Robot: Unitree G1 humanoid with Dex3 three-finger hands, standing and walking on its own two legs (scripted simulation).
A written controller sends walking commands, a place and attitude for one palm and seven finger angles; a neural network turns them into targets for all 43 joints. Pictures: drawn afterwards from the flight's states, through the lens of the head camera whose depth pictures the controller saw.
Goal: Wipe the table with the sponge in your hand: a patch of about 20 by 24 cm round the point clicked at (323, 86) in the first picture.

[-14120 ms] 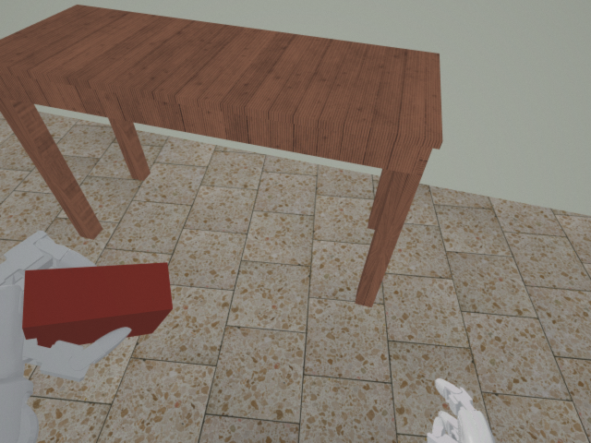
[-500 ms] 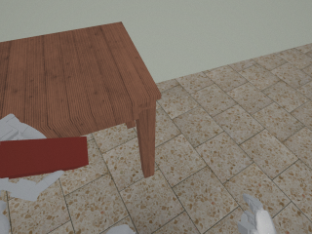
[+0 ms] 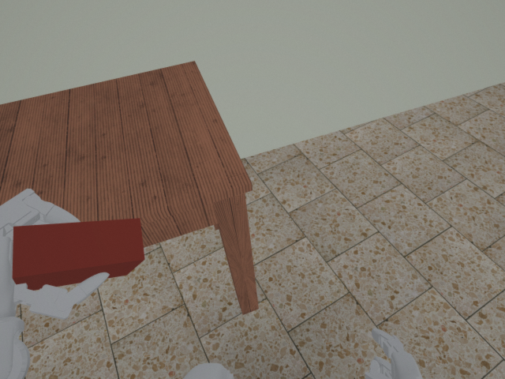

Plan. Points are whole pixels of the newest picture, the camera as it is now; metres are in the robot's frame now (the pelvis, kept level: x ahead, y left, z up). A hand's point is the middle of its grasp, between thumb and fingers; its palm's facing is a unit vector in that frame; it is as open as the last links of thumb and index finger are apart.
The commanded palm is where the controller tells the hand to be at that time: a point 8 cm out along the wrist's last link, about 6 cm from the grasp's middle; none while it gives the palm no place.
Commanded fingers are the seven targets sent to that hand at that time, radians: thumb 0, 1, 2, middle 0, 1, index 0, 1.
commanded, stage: come to a stop and stand still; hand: left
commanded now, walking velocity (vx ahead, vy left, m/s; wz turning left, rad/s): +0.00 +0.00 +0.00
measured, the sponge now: (98, 253) +0.23 +0.20 +0.15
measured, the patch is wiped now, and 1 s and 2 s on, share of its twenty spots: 0.00 0.00 0.00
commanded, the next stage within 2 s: look again from close up in 1.50 s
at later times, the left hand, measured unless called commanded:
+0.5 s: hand (42, 234) +0.23 +0.25 +0.19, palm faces +0.40 -0.75 -0.53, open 9.4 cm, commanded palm +0.16 +0.27 +0.18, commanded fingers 0.00 0.10 1.30 -1.20 -1.60 -1.20 -1.60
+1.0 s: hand (39, 245) +0.23 +0.26 +0.17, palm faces +0.36 -0.85 -0.38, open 9.4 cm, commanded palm +0.17 +0.29 +0.18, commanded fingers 0.00 0.10 1.30 -1.20 -1.60 -1.20 -1.60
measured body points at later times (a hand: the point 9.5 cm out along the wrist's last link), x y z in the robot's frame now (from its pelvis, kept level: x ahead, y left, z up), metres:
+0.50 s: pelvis +0.00 -0.01 +0.00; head +0.04 -0.01 +0.45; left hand +0.21 +0.28 +0.22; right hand +0.18 -0.20 -0.10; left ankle +0.05 +0.14 -0.73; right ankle +0.00 -0.08 -0.73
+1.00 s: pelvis +0.00 +0.02 +0.01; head +0.01 +0.04 +0.46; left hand +0.20 +0.31 +0.19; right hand +0.15 -0.23 -0.06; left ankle +0.04 +0.11 -0.73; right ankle +0.00 -0.08 -0.73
